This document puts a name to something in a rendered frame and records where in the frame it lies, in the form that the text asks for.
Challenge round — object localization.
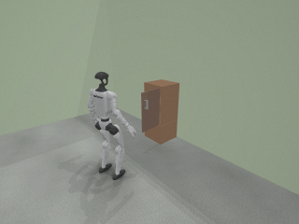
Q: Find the robot right forearm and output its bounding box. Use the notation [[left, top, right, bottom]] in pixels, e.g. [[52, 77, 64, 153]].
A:
[[116, 109, 130, 129]]

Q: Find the cupboard door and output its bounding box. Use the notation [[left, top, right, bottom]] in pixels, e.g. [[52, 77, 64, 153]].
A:
[[141, 88, 160, 133]]

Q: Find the right robot upper arm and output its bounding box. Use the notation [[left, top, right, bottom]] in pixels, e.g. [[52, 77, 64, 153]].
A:
[[107, 91, 118, 117]]

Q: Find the robot left forearm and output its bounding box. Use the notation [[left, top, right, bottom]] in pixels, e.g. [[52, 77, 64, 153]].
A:
[[88, 107, 97, 118]]

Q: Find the left robot hand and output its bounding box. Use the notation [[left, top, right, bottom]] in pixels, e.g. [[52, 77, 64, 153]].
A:
[[93, 115, 100, 124]]

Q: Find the left robot upper arm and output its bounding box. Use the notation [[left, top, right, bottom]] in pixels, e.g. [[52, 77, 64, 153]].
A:
[[87, 89, 96, 109]]

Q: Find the right robot foot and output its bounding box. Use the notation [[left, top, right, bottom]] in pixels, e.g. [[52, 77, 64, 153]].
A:
[[112, 169, 125, 180]]

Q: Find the robot left thigh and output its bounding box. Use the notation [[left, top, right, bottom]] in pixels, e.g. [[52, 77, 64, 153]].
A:
[[94, 121, 110, 149]]

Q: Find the right robot hand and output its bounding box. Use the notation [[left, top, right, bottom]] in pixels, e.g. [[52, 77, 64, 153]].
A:
[[127, 126, 136, 139]]

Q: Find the handle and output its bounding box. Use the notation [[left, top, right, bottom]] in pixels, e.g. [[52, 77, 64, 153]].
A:
[[144, 100, 149, 110]]

